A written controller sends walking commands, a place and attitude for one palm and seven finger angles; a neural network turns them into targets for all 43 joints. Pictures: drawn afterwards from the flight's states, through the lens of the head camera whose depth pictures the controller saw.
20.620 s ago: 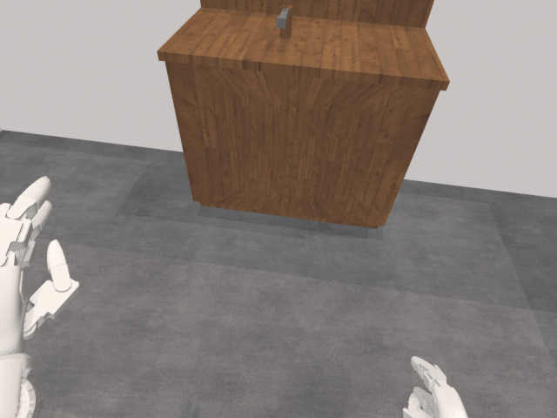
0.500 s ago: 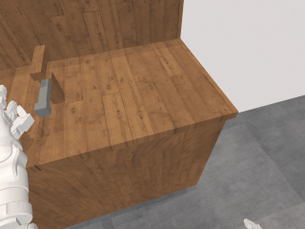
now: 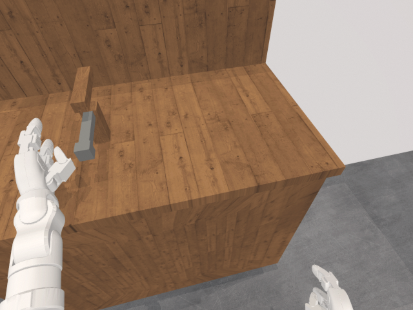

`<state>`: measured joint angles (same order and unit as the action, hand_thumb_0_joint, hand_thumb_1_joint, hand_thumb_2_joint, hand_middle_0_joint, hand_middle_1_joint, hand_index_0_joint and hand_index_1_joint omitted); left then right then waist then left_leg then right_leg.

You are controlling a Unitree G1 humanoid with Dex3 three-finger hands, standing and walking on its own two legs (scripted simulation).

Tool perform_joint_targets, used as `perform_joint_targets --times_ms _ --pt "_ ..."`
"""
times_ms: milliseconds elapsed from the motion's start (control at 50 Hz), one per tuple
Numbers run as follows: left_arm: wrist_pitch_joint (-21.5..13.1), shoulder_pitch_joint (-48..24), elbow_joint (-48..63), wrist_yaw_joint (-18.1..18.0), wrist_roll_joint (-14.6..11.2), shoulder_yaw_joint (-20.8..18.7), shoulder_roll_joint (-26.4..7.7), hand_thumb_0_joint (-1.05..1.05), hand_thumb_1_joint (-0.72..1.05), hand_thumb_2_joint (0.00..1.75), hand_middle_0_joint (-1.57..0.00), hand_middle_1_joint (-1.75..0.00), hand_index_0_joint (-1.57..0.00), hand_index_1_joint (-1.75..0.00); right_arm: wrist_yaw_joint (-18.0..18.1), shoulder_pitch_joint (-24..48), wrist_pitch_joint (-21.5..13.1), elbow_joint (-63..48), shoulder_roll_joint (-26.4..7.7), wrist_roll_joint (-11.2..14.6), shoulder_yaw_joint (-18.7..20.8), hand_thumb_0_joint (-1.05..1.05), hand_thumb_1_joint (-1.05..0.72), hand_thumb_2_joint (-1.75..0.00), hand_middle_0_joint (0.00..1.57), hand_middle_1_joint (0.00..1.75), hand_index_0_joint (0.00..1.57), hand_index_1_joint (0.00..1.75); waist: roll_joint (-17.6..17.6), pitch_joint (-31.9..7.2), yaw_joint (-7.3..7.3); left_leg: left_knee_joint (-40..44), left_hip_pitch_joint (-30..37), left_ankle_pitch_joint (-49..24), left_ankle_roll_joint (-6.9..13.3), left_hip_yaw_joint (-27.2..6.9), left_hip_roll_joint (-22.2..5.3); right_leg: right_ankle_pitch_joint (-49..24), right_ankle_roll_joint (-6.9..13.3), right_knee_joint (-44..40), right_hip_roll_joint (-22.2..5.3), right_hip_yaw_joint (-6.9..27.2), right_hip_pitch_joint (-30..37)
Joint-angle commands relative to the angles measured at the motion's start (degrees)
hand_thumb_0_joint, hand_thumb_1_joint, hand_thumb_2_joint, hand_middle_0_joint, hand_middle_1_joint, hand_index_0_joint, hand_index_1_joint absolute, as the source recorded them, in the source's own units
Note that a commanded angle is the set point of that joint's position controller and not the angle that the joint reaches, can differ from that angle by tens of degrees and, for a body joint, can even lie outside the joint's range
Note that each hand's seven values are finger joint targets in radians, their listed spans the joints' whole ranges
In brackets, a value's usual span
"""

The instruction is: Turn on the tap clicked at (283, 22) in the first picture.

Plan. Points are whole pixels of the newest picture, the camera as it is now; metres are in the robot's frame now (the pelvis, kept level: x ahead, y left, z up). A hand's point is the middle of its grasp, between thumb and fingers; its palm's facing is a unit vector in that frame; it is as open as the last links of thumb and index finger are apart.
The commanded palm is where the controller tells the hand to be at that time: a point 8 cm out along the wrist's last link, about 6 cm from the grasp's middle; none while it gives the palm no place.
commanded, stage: push the lever round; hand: left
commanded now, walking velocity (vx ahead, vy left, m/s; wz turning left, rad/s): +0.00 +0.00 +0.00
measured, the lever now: (84, 151) +0.36 +0.27 +0.12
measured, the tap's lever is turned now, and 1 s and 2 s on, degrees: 0 13 37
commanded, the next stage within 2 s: none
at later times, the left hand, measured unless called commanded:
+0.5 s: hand (84, 161) +0.34 +0.26 +0.12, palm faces +0.54 -0.83 -0.08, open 7.8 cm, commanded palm +0.29 +0.30 +0.12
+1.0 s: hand (99, 160) +0.34 +0.23 +0.13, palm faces +0.55 -0.84 -0.05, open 7.6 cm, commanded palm +0.30 +0.27 +0.12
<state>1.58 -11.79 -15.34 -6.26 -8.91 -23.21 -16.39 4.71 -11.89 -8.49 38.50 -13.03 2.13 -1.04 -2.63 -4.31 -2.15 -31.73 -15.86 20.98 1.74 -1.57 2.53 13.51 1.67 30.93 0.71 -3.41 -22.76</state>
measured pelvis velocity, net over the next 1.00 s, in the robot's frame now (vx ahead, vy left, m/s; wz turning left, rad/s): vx -0.02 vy -0.03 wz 0.01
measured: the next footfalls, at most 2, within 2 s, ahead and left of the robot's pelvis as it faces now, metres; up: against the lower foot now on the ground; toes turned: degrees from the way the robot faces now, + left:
none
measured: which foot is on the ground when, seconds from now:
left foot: down 0.00-1.00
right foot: down 0.00-1.00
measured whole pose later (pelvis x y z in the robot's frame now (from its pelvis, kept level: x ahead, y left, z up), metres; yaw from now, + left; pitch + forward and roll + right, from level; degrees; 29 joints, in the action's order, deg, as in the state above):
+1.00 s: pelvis -0.02 -0.03 +0.00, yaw +1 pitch +5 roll +0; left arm -2.1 -17.5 -20.7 -13.2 -8.3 -20.2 -13.8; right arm 5.5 -12.9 -7.5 41.2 -15.0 2.7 -0.4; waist -3.3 -3.0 -0.9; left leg -33.3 -17.9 20.1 -0.1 -2.6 1.2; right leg 12.7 4.0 32.4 1.8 -4.7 -24.6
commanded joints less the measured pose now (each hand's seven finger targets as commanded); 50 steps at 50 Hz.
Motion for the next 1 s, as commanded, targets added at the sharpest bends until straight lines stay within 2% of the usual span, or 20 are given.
perform_joint_targets --times_ms 0,100,160,220,260,320,360,380,440,460,520,560,600,620,660,740,860,940,960,980 --pt "-4.88 -14.33 17.43 -1.23 0.22 -3.01 -13.79 0.0 0.9 0.9 -0.15 -0.15 -0.15 -0.15 0.21 1.75 -2.31 -6.65 -7.56 -0.19 3.3 0.0 -0.9 -0.9 0.2 0.3 0.2 0.3 -2.03 -14.75 -0.4 1.94 1.91 -37.58 -5.42 -1.4 -3.31 -19.74 0.24 0.23 -0.49 0.44 13.42" --pt "-3.99 -20.53 16.28 -0.29 -0.24 0.05 -11.98 0.0 0.9 0.9 -0.15 -0.15 -0.15 -0.15 1.35 3.25 -2.36 -5.72 -7.79 0.21 2.98 0.0 -0.9 -0.9 0.2 0.3 0.2 0.3 -2.18 -11.69 1.57 2.88 0.45 -25.54 -4.42 -1.06 -2.23 -14.51 0.48 -1.06 -0.6 0.59 11.49" --pt "-3.78 -21.6 15.78 -0.16 0.18 0.81 -12.2 0.0 0.9 0.9 -0.15 -0.15 -0.15 -0.15 1.89 3.83 -2.58 -5.51 -7.84 0.34 2.64 0.0 -0.9 -0.9 0.2 0.3 0.2 0.3 -4.22 -11.42 1.4 3.35 -0.06 -21.57 -4.06 -1.42 -1.8 -11.79 0.74 -1.34 -0.76 0.7 11.2" --pt "-3.32 -23.68 11.83 -0.69 0.03 0.31 -13.17 0.0 0.9 0.9 -0.15 -0.15 -0.15 -0.15 2.23 3.75 -2.37 -4.92 -8.14 0.15 2.42 0.0 -0.9 -0.9 0.2 0.3 0.2 0.3 0.38 -11.56 1.66 3.56 -2.09 -17.05 -3.1 -1.4 -1.34 -10.32 0.44 -1.89 -0.89 1.04 11.81" --pt "-3.5 -23.62 10.92 -1.32 0.1 -1.69 -14.92 0.0 0.9 0.9 -0.15 -0.15 -0.15 -0.15 2.33 3.93 -2.18 -4.97 -8.08 0.25 2.39 0.0 -0.9 -0.9 0.2 0.3 0.2 0.3 -0.26 -12.67 0.94 3.66 -2.73 -16.46 -2.76 -1.21 -1.24 -10.39 0.4 -1.82 -1.07 1.29 13.13" --pt "-3.56 -21.57 8.67 -2.18 -0.26 -3.85 -16.25 0.0 0.9 0.9 -0.15 -0.15 -0.15 -0.15 2.06 3.89 -1.77 -5.37 -8.04 0.01 2.4 0.0 -0.9 -0.9 0.2 0.3 0.2 0.3 3.22 -14.3 0.19 3.38 -5.07 -16.46 -1.73 -0.39 -1.1 -12.76 -0.18 -1.78 -1.4 2.13 16.25" --pt "-3.9 -22.36 8.41 -2.53 0.4 -4.83 -17.77 0.0 0.9 0.9 -0.15 -0.15 -0.15 -0.15 1.94 3.93 -1.39 -5.27 -7.91 0.2 2.33 0.0 -0.9 -0.9 0.2 0.3 0.2 0.3 -0.23 -14.12 0.0 3.27 -5.35 -16.47 -1.6 -0.14 -1.05 -13.27 -0.06 -1.61 -1.57 2.48 16.51" --pt "-4.18 -24.06 8.6 -2.44 0.51 -2.33 -15.7 0.0 0.9 0.9 -0.15 -0.15 -0.15 -0.15 1.83 3.83 -1.46 -5.43 -7.83 0.16 2.16 0.0 -0.9 -0.9 0.2 0.3 0.2 0.3 0.61 -13.4 1.04 3.26 -5.51 -16.03 -1.37 -0.09 -1.03 -13.11 -0.25 -1.76 -1.6 2.54 15.97" --pt "-4.76 -24.78 6.32 -2.15 0.62 -3.62 -17.74 0.0 0.9 0.9 -0.15 -0.15 -0.15 -0.15 1.84 3.33 -1.36 -5.15 -8.18 0.15 2.32 0.0 -0.9 -0.9 0.2 0.3 0.2 0.3 1.25 -13.13 1.26 2.84 -6.94 -14.13 -0.58 0.4 -1.05 -12.6 -0.55 -2.21 -1.71 3.56 16.52" --pt "-5.12 -24.3 6.18 -2.03 0.7 -4.67 -18.66 0.0 0.9 0.9 -0.15 -0.15 -0.15 -0.15 1.84 3.36 -1.24 -5.18 -8.18 0.19 2.36 0.0 -0.9 -0.9 0.2 0.3 0.2 0.3 -0.43 -13.07 0.81 2.77 -6.93 -14.5 -0.54 0.4 -1.02 -13.07 -0.46 -2.16 -1.8 3.69 16.89" --pt "-5.82 -24.92 5.36 -0.96 -0.19 -4.43 -18.82 0.0 0.9 0.9 -0.15 -0.15 -0.15 -0.15 1.81 3.05 -1.19 -5.14 -8.32 0.45 2.45 0.0 -0.9 -0.9 0.2 0.3 0.2 0.3 2.07 -13.76 1.58 2.36 -8.27 -12.71 -0.16 0.79 -1.03 -12.63 -1.06 -2.6 -2.09 4.99 17.88" --pt "-6.24 -24.34 5.62 -0.6 -0.3 -4.68 -18.79 0.0 0.9 0.9 -0.15 -0.15 -0.15 -0.15 1.75 3.07 -1.27 -5.38 -8.24 0.61 2.6 0.0 -0.9 -0.9 0.2 0.3 0.2 0.3 -0.51 -14.25 1.14 2.36 -8.1 -12.58 -0.15 0.88 -0.99 -12.41 -0.95 -2.58 -2.19 5.22 18.1" --pt "-6.14 -24.98 3.13 -0.3 -0.58 -4.11 -18.6 0.0 0.9 0.9 -0.15 -0.15 -0.15 -0.15 1.84 2.73 -1.29 -5.04 -8.44 0.82 2.52 0.0 -0.9 -0.9 0.2 0.3 0.2 0.3 1.7 -12.27 1.85 2.32 -9.42 -10.67 -0.03 0.83 -1.04 -10.11 -1.25 -3.23 -2.27 5.64 16.91" --pt "-6.17 -26.64 3.25 -0.18 -0.49 -2.59 -17.61 0.0 0.9 0.9 -0.15 -0.15 -0.15 -0.15 1.82 2.97 -1.34 -5.16 -8.41 0.89 2.37 0.0 -0.9 -0.9 0.2 0.3 0.2 0.3 0.41 -11.58 2.21 2.29 -9.57 -9.62 0.01 0.92 -1.0 -8.58 -1.28 -3.63 -2.46 6.08 16.04" --pt "-6.61 -27.4 3.32 -0.58 -0.26 -4.32 -19.58 0.0 0.9 0.9 -0.15 -0.15 -0.15 -0.15 1.88 2.73 -1.46 -5.04 -8.64 0.9 2.68 0.0 -0.9 -0.9 0.2 0.3 0.2 0.3 0.52 -12.53 2.08 2.12 -9.39 -9.28 0.14 0.86 -1.02 -7.51 -1.3 -3.78 -2.48 6.28 16.35" --pt "-7.18 -27.61 3.75 -1.04 -0.38 -2.37 -17.7 0.0 0.9 0.9 -0.15 -0.15 -0.15 -0.15 1.66 2.65 -1.77 -5.18 -8.55 0.91 2.71 0.0 -0.9 -0.9 0.2 0.3 0.2 0.3 1.86 -13.15 2.26 2.03 -9.83 -8.43 0.12 0.77 -1.0 -6.15 -1.41 -4.07 -2.74 6.95 16.5" --pt "-8.18 -25.53 7.52 -4.54 0.12 -0.1 -13.21 0.0 0.9 0.9 -0.15 -0.15 -0.15 -0.15 1.31 3.1 -2.25 -5.47 -8.17 0.64 3.01 0.0 -0.9 -0.9 0.2 0.3 0.2 0.3 -0.55 -15.22 1.27 2.55 -6.52 -11.42 -0.26 0.47 -0.95 -9.18 -0.72 -2.85 -1.97 4.39 15.89" --pt "-7.72 -25.36 9.07 -7.75 1.11 3.15 -9.16 0.0 0.9 0.9 -0.15 -0.15 -0.15 -0.15 1.01 3.96 -2.27 -5.68 -7.95 0.18 2.88 0.0 -0.9 -0.9 0.2 0.3 0.2 0.3 0.96 -13.44 1.72 2.91 -6.06 -11.38 -0.51 0.31 -0.97 -8.69 -0.79 -2.83 -1.87 3.51 13.96" --pt "-7.29 -25.36 8.59 -8.82 1.76 1.5 -10.86 0.0 0.9 0.9 -0.15 -0.15 -0.15 -0.15 1.15 4.15 -1.96 -5.38 -8.08 0.1 2.81 0.0 -0.9 -0.9 0.2 0.3 0.2 0.3 1.11 -13.0 1.47 3.06 -6.3 -11.35 -0.59 0.04 -1.11 -8.28 -0.66 -2.68 -1.84 3.19 13.79" --pt "-7.04 -27.18 9.26 -9.56 2.19 3.34 -9.14 0.0 0.9 0.9 -0.15 -0.15 -0.15 -0.15 1.09 4.44 -1.82 -5.44 -7.85 0.05 2.66 0.0 -0.9 -0.9 0.2 0.3 0.2 0.3 0.85 -12.36 1.92 3.38 -5.96 -11.26 -0.81 -0.17 -1.11 -7.95 -0.59 -2.66 -1.87 3.0 13.05"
